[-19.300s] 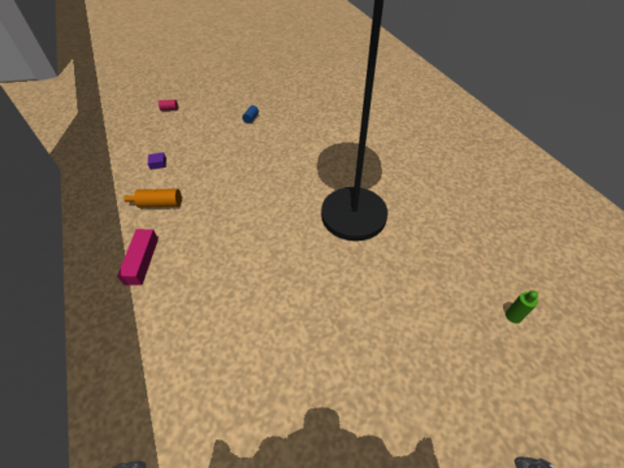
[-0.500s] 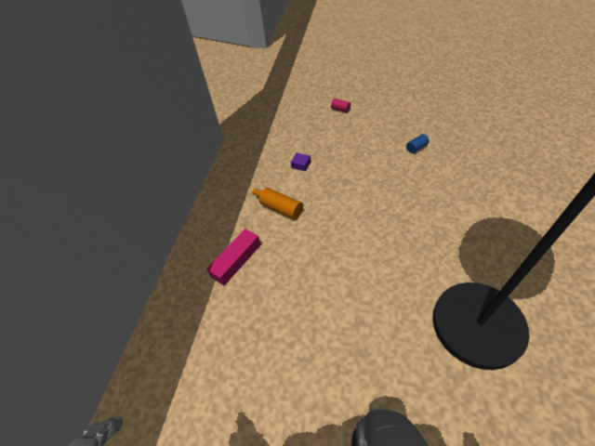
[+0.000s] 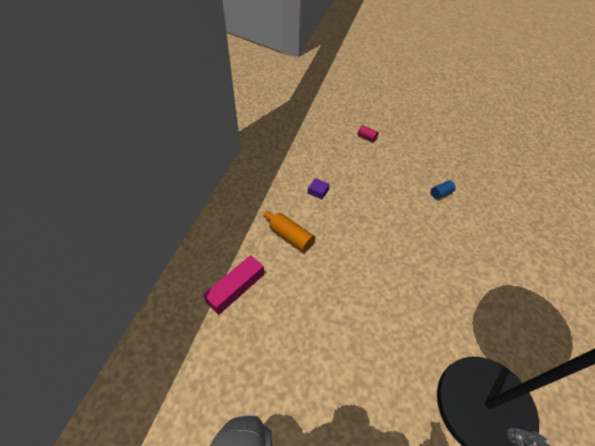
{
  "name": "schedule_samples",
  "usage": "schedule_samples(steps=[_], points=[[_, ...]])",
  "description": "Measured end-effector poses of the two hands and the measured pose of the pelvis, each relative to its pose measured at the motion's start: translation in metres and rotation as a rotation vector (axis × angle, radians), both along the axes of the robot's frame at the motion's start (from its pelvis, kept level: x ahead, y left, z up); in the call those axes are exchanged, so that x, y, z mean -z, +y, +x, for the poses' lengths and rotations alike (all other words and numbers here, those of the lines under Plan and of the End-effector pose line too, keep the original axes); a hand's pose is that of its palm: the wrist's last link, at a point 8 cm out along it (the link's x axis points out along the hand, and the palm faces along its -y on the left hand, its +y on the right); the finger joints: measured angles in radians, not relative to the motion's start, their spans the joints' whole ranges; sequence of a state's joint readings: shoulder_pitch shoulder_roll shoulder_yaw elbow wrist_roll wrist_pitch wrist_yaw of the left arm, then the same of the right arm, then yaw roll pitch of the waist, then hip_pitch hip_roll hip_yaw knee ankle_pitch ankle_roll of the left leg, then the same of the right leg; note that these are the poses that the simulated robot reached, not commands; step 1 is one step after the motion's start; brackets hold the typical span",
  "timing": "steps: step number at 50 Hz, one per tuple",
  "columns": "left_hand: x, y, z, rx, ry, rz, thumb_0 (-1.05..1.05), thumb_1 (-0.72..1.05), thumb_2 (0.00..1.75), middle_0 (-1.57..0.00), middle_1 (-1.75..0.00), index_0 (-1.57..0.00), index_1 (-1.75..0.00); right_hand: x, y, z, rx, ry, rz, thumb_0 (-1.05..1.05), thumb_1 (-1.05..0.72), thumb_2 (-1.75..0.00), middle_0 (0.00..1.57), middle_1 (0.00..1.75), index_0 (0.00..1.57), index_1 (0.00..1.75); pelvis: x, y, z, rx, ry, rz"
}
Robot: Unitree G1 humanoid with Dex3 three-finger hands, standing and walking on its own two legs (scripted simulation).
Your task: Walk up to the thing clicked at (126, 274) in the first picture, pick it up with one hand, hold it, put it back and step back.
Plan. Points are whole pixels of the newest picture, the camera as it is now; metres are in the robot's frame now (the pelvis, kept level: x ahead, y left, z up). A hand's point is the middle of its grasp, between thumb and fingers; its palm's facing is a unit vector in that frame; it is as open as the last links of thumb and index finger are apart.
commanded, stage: walk up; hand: left
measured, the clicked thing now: (235, 284) +0.69 +0.26 -0.73
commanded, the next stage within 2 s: none
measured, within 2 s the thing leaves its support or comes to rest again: neither
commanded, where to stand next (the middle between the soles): +0.25 -0.01 m, yaw -3 degrees
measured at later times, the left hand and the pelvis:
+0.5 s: hand (146, 382) +0.20 +0.26 -0.13, palm faces -0.08 -0.90 -0.44, open 7.4 cm; pelvis +0.14 -0.02 +0.00, yaw -2 degrees
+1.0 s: hand (168, 346) +0.27 +0.25 -0.15, palm faces -0.03 -0.95 -0.30, open 7.4 cm; pelvis +0.19 +0.00 +0.01, yaw -1 degrees
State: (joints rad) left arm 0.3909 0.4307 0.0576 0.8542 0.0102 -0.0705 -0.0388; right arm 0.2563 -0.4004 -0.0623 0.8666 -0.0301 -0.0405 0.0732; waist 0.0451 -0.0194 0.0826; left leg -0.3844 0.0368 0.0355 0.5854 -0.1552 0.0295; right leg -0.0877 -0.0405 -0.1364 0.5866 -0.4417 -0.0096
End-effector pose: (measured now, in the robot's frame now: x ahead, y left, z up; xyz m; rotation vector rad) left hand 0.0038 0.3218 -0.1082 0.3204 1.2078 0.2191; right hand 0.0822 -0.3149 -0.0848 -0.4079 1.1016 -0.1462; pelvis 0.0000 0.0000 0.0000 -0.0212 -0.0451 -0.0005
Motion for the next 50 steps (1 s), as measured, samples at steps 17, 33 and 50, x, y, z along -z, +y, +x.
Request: schedule_samples(steps=[17,33,50], points=[[-0.018,0.008,0.137,0.068,-0.01,-0.005,0.01,0.91,0.89,-0.2,-0.3,-0.2,-0.3,-0.013,0.013,0.061,0.079,-0.035,0.011,0.01,-0.9,-0.9,0.21,0.3,0.21,0.3,-0.017,0.011,0.098,0.03,-0.018,0.036],[-0.042,-0.046,0.226,0.09,-0.098,0.065,0.01,0.91,0.89,-0.2,-0.3,-0.21,-0.31,0.037,-0.014,0.123,0.081,0.089,0.1,0.01,-0.9,-0.9,0.21,0.3,0.21,0.3,-0.011,-0.025,0.158,0.028,-0.002,0.061],[0.011,-0.027,0.258,0.036,-0.035,-0.061,0.01,0.91,0.89,-0.2,-0.3,-0.2,-0.3,0.007,0.001,0.153,0.103,0.093,-0.026,0.01,-0.9,-0.9,0.21,0.3,0.21,0.3,-0.006,-0.001,0.189,0.019,-0.002,0.017]])
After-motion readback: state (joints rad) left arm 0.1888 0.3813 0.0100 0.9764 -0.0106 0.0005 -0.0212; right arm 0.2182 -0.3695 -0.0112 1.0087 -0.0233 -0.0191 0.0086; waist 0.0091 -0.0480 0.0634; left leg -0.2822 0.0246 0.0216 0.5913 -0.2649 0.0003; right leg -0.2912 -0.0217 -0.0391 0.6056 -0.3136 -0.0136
